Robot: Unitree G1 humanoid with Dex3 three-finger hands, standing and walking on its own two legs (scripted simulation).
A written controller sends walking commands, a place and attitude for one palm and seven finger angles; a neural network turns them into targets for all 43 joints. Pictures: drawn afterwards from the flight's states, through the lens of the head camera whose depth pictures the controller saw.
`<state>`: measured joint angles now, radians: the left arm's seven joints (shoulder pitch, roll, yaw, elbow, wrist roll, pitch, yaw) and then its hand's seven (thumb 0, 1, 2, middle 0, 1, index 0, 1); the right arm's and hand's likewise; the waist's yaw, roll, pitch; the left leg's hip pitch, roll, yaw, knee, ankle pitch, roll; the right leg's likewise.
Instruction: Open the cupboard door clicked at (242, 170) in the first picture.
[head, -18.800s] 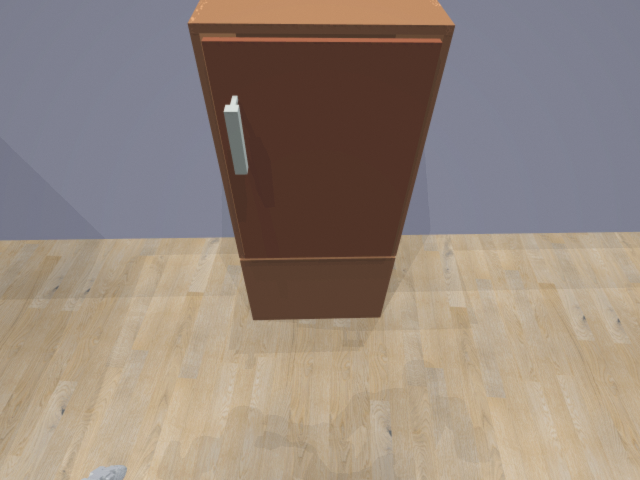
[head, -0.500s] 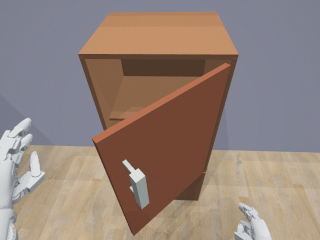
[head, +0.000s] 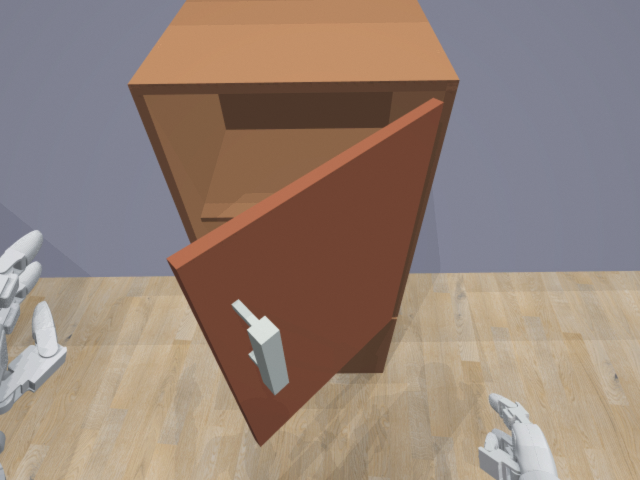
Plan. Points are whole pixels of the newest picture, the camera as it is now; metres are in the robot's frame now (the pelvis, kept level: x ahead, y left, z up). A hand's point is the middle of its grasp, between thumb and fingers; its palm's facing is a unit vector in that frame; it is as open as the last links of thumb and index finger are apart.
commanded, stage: step back with the hand held close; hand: left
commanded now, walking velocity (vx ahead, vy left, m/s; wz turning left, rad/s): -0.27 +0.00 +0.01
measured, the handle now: (259, 347) +0.27 +0.10 +0.03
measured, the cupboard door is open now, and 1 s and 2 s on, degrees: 44 44 44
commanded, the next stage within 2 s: stop stepping back and stand still in 0.80 s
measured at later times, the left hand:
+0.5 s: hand out of the picture +0.09 +0.31 +0.16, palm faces +0.45 -0.75 -0.48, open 7.4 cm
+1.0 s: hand out of the picture -0.01 +0.33 +0.16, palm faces +0.46 -0.80 -0.38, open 7.4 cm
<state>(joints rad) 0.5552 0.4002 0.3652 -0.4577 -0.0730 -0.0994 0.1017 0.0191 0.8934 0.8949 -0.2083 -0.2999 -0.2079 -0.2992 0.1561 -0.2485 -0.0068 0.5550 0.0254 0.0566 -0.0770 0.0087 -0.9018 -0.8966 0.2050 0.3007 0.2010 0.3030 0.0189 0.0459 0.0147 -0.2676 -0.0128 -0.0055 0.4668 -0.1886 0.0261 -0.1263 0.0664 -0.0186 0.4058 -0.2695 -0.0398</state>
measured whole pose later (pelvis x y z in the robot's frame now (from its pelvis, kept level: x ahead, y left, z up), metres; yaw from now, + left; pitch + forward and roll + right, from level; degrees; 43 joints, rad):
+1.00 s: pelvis -0.18 +0.06 -0.01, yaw +2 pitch +0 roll -2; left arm 0.55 0.42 0.39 -0.59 -0.04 -0.20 0.14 0.02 0.89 0.90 -0.21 -0.30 -0.21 -0.30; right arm 0.20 -0.18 0.02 0.63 0.00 -0.03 -0.05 0.01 -0.90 -0.90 0.21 0.30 0.20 0.30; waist 0.06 -0.06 -0.04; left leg -0.49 -0.02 0.02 0.83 -0.34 -0.02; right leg -0.22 0.03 0.01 0.53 -0.32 0.00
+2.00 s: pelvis -0.22 +0.08 -0.02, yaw +3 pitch +0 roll +0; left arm 0.25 0.23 0.07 0.57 0.04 0.03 0.02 0.01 0.91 0.90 -0.19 -0.30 -0.19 -0.30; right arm 0.18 -0.25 -0.02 0.85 -0.03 0.02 0.00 0.01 -0.90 -0.90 0.20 0.30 0.20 0.30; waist -0.01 0.04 0.01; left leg -0.34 0.00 0.01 0.68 -0.35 0.00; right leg -0.20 0.01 -0.09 0.66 -0.45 -0.05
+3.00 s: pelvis -0.26 +0.11 +0.00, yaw +2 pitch -2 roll +0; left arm 0.32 0.10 0.01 1.16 0.01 0.00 0.03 0.01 0.91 0.90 -0.20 -0.30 -0.20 -0.30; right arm 0.32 -0.11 0.00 1.16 -0.02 0.01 -0.04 0.00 -0.91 -0.90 0.20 0.30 0.20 0.30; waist -0.01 0.01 0.04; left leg -0.22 -0.02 0.05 0.41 -0.15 0.04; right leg -0.12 -0.01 -0.06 0.43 -0.27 -0.01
